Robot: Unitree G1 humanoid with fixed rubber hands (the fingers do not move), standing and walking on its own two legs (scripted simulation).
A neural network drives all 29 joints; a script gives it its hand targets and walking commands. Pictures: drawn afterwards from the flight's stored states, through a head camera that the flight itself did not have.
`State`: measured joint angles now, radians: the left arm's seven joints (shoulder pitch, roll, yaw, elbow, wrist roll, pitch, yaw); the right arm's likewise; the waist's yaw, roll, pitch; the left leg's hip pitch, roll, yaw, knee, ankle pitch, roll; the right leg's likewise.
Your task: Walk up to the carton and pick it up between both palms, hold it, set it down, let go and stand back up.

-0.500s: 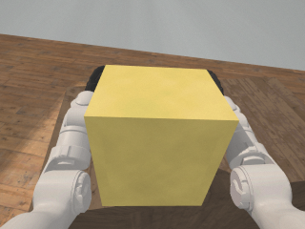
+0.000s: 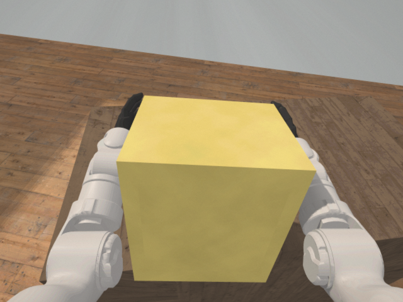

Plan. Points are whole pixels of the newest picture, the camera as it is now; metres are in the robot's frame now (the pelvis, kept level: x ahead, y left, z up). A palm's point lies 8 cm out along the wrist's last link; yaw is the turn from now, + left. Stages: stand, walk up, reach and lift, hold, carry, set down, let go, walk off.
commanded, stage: set down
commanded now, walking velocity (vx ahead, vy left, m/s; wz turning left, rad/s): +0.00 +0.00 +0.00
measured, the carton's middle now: (205, 190) +0.31 +0.01 +0.10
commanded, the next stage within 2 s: none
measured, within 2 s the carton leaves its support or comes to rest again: rests again in 1.98 s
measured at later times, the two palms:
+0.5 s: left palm (122, 136) +0.41 +0.18 +0.13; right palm (282, 140) +0.41 -0.15 +0.13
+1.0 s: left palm (123, 141) +0.40 +0.18 +0.12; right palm (287, 143) +0.41 -0.16 +0.13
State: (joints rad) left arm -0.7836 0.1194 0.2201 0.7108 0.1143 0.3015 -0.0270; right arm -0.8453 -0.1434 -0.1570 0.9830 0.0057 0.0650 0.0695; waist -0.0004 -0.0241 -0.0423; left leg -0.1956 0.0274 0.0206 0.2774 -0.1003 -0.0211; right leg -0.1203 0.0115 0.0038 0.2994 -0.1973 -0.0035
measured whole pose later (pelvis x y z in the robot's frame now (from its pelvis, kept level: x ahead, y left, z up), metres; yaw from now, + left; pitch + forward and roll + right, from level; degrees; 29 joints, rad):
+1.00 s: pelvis +0.00 +0.01 +0.00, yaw +0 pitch +2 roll +0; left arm -0.73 0.06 0.29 0.75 0.26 0.15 -0.06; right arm -0.77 -0.12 -0.35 0.96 -0.19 -0.08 0.13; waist 0.01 -0.06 -0.05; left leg -0.20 0.01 0.03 0.26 -0.09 0.00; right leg -0.13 -0.01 0.01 0.29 -0.19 0.01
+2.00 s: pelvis -0.01 +0.00 -0.01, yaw -1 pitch +12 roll -1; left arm -0.80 0.32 0.00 0.98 -0.24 0.00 0.06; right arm -0.91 -0.41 0.19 1.15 0.50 -0.06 0.01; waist 0.04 -0.01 -0.14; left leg -0.53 0.07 0.02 0.46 -0.15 -0.03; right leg -0.44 0.05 0.01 0.44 -0.22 -0.01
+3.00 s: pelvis -0.02 +0.01 +0.00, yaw -1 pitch +2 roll -1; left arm -0.82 0.44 0.10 0.41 -0.22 0.71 0.05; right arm -0.94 -0.55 0.09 0.81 0.56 0.42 0.07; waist 0.01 -0.02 -0.05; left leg -0.27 0.04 0.04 0.33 -0.09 -0.01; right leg -0.19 0.02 0.02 0.32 -0.17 0.00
